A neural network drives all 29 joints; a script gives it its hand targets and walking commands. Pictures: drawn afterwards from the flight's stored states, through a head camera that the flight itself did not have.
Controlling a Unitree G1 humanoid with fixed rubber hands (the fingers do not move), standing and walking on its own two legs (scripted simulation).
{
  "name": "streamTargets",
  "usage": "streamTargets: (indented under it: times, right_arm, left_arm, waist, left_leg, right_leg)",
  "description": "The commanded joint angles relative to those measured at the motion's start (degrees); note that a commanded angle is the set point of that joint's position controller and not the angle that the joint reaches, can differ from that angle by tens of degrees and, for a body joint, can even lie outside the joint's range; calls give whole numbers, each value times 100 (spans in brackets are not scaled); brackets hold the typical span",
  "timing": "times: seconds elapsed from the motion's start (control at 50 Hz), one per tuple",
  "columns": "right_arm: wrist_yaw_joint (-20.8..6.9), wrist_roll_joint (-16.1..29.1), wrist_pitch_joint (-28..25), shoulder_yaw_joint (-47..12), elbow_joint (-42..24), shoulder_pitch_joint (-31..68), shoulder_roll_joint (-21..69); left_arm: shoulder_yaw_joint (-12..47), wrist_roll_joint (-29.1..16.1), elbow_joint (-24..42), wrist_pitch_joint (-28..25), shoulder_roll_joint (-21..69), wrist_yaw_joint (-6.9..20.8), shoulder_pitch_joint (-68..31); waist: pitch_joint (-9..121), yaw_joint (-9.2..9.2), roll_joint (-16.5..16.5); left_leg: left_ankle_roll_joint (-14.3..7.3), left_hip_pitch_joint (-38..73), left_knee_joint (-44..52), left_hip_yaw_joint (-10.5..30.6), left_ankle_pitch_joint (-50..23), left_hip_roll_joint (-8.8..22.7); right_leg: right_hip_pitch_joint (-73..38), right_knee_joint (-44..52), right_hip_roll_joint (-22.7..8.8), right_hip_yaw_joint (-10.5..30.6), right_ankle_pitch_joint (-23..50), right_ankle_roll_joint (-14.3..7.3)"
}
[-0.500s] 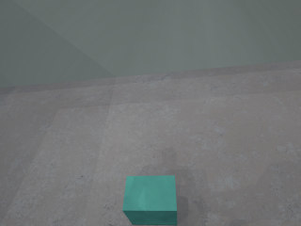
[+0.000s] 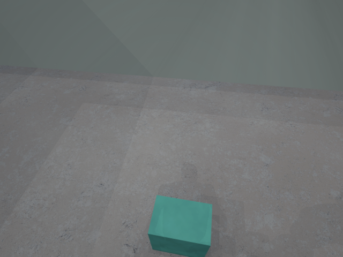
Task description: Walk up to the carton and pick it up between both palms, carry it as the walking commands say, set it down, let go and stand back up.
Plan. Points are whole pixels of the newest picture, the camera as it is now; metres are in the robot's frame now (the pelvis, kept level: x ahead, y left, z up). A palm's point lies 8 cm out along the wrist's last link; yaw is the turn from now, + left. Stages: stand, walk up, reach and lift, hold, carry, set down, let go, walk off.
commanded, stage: walk up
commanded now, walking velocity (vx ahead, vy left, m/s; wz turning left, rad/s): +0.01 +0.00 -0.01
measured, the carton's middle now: (180, 228) +0.39 +0.00 -0.64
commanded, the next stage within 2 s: stand in 1.20 s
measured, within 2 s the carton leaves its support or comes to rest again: neither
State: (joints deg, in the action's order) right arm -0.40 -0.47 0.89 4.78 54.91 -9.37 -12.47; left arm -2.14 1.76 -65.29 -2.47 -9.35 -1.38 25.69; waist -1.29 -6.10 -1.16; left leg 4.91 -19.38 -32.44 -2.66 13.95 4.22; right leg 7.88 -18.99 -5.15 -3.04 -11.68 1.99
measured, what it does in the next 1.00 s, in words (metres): steps on the spot: left foot, then right foot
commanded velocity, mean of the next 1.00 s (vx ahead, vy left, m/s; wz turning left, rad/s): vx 0.01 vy -0.04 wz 0.00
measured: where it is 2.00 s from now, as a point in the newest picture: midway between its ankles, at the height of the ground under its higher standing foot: outside the picture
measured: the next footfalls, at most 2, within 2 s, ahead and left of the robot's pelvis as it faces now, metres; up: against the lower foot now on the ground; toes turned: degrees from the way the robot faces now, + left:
left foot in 0.04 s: +0.09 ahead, +0.16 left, +0.00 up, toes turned +5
right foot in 0.58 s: +0.01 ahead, -0.14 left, +0.00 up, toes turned +5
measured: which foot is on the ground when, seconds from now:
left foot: up 0.00-0.02, down 0.04-0.58, up 0.60-0.86, down 0.88-1.00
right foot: down 0.00-0.06, up 0.08-0.56, down 0.58-1.00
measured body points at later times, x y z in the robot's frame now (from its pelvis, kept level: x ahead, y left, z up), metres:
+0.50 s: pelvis -0.01 +0.03 -0.01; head +0.03 +0.03 +0.44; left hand +0.07 +0.29 -0.16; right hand -0.02 -0.24 -0.15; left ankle +0.05 +0.16 -0.75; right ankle -0.03 -0.11 -0.70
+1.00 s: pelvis -0.02 -0.01 -0.01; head -0.02 -0.01 +0.44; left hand +0.03 +0.22 -0.16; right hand -0.02 -0.24 -0.16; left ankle -0.02 +0.11 -0.75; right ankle -0.02 -0.13 -0.75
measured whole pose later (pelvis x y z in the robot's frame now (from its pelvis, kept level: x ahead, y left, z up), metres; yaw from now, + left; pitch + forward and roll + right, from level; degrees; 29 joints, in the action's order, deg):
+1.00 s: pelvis -0.02 -0.01 -0.01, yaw -2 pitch -2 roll +0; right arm 1.7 -0.7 0.5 2.3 61.3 -16.5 -9.3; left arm -0.6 0.2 -62.9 -0.3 -9.5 -1.5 11.0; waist -1.8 -0.5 0.3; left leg 0.2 -7.8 -22.6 -3.4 12.9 1.0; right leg 9.2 -23.9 -1.6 -1.3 -12.7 0.6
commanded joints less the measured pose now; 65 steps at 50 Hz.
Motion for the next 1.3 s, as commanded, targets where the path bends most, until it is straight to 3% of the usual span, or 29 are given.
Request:
streamTargets:
  times: [0.0,0.02,0.06,0.08,0.16,0.28,0.32,0.36,0.42,0.5,0.52,0.54,0.56,0.58,0.6,0.62,0.64,0.66,0.7,0.76,0.8,0.86,0.9,0.92,0.94,0.96,1.04,1.18,1.28]
  right_arm:
    - [146,121,-171,-30,72,-812,-95]
    - [202,58,-208,-4,184,-1155,-335]
    - [204,3,-216,-37,4,-1134,-783]
    - [197,23,-142,-3,165,-929,-810]
    - [228,-52,-189,-194,29,-290,-332]
    - [360,-97,-229,1,83,-726,-657]
    - [494,-90,-130,167,214,-1163,-973]
    - [519,-126,-82,168,273,-1176,-875]
    - [418,-222,-95,154,92,-757,-754]
    - [228,-273,-51,116,-31,-565,-797]
    - [169,-225,-45,59,-12,-552,-667]
    - [114,-126,-7,9,148,-612,-592]
    - [100,-115,-10,8,234,-921,-535]
    - [111,-126,4,-78,117,-1105,-230]
    - [124,-135,88,-97,182,-1172,-254]
    - [108,-44,181,-72,115,-1050,-226]
    - [92,-22,241,-71,129,-923,-372]
    - [51,-41,255,-27,206,-948,-372]
    - [41,-71,243,-17,395,-1383,-298]
    - [148,-30,166,-33,393,-1196,-235]
    - [201,-10,145,-67,346,-1032,-162]
    - [268,53,31,-167,476,-1295,-47]
    - [284,-49,-76,-135,509,-1410,-405]
    - [252,-16,-72,-117,588,-1135,-460]
    - [208,-51,-65,-169,590,-1077,-250]
    - [189,-37,-94,-217,590,-1047,-95]
    - [251,-15,-128,-214,633,-1077,-133]
    - [249,-20,-121,-249,676,-1214,-235]
    - [212,9,-187,-333,673,-1304,-149]
  left_arm:
    - [-75,-102,96,-3,-823,32,-151]
    - [-84,-150,127,-14,-797,45,-9]
    - [72,-207,166,71,-202,26,241]
    - [64,-171,101,198,-174,-34,261]
    - [-15,-71,23,363,-211,26,43]
    - [-268,7,191,498,-599,22,-448]
    - [-358,63,466,556,-634,96,-909]
    - [-417,57,619,580,-602,184,-1053]
    - [-330,-24,761,543,-421,269,-1125]
    - [-175,-111,747,526,-345,292,-1157]
    - [-132,-134,720,486,-245,246,-1030]
    - [-81,-103,620,390,-187,181,-844]
    - [-117,-30,563,285,-591,128,-593]
    - [-225,-17,592,220,-1217,77,-502]
    - [-147,-6,829,195,-1186,65,-1113]
    - [-125,88,859,183,-1237,58,-1526]
    - [-119,33,896,141,-1110,92,-1799]
    - [-13,-36,882,85,-834,91,-1896]
    - [61,-113,803,23,-720,42,-1770]
    - [96,-79,656,-1,-677,-8,-1493]
    - [89,-71,611,25,-669,-53,-1521]
    - [45,-133,490,125,-777,-67,-1328]
    - [24,-170,445,141,-675,-40,-1179]
    - [106,-204,425,159,-356,-30,-1169]
    - [104,-180,359,195,-454,-34,-1341]
    - [82,-163,367,206,-592,-15,-1461]
    - [45,-120,107,227,-706,4,-1241]
    - [130,-100,-161,241,-517,7,-1112]
    - [147,-130,-248,184,-535,-10,-945]
  waist:
    - [58,622,962]
    - [255,678,748]
    - [665,606,-513]
    - [562,594,-1308]
    - [-203,394,-1112]
    - [-50,632,-559]
    - [-96,806,-87]
    - [14,747,-142]
    - [72,638,-809]
    - [340,710,-1278]
    - [408,633,-1342]
    - [607,400,-971]
    - [605,320,-263]
    - [373,431,1154]
    - [-2,663,1065]
    - [-52,696,1485]
    - [-453,641,1474]
    - [-608,695,1365]
    - [-331,836,1370]
    - [-136,687,1089]
    - [-151,648,1206]
    - [26,675,772]
    - [356,619,309]
    - [19,467,-352]
    - [-172,549,-713]
    - [-198,588,-412]
    - [-212,556,-185]
    - [-360,584,-68]
    - [-248,580,137]
  left_leg:
    - [-25,1464,1557,-485,-1792,-369]
    - [-55,2135,1563,-303,-2091,-93]
    - [-432,2539,1462,1029,-2646,1499]
    - [-927,1882,1763,1280,-1275,1567]
    - [-903,719,2131,829,-750,957]
    - [-1477,969,1875,1614,-1778,2053]
    - [-1726,1250,1899,1991,-1497,2430]
    - [-1641,1122,1931,1724,-1022,2195]
    - [-1337,703,1887,1136,-762,1599]
    - [-1158,412,1678,686,-770,1149]
    - [-1058,195,1553,546,-533,959]
    - [-948,211,1236,174,-211,500]
    - [-704,-246,685,-155,191,181]
    - [-404,-890,169,-276,1013,-124]
    - [-309,-611,-320,50,1372,-48]
    - [-395,-125,-439,351,1278,18]
    - [-379,-106,-688,355,969,-17]
    - [-396,-132,-831,332,683,-80]
    - [-333,-207,-932,263,575,-157]
    - [-243,138,-666,154,676,-194]
    - [-203,195,-168,102,662,-219]
    - [-227,1206,1443,143,-719,-5]
    - [-322,1918,1318,471,-1731,462]
    - [-418,1349,1318,490,-1213,368]
    - [-421,882,1487,521,-941,335]
    - [-395,858,1557,457,-954,261]
    - [-455,943,1754,481,-374,214]
    - [-508,763,1949,668,545,298]
    - [-499,940,1674,420,-474,159]
  right_leg:
    - [364,-437,-256,168,2756,-557]
    - [785,-413,-264,294,1908,-440]
    - [1312,-964,-37,156,-1423,-103]
    - [1019,-1254,111,28,-1696,-97]
    - [804,-1708,189,243,-1236,-55]
    - [1615,-3422,66,342,-1386,38]
    - [2274,-4021,8,457,-1462,94]
    - [2313,-4170,-21,628,-1188,117]
    - [1873,-3465,96,467,-962,135]
    - [825,-1776,390,48,-969,116]
    - [226,-960,404,44,-343,52]
    - [-398,66,653,-191,135,55]
    - [-985,378,234,224,492,91]
    - [-834,843,-1000,1725,-150,-102]
    - [124,1063,-1493,2089,-294,-304]
    - [999,1195,-1460,1916,-1027,-610]
    - [1290,1371,-1067,1878,-1557,-585]
    - [1076,1198,-743,1507,-955,-490]
    - [521,758,-618,1033,845,-597]
    - [336,434,-620,985,1355,-772]
    - [148,219,-637,1040,1625,-858]
    - [235,-163,-539,997,1685,-719]
    - [495,-326,-255,844,1235,-471]
    - [447,5,76,613,466,-351]
    - [97,-12,15,559,446,-294]
    - [-6,-136,-9,558,525,-271]
    - [90,-77,0,502,325,-248]
    - [321,-125,90,350,56,-135]
    - [288,44,24,464,452,-215]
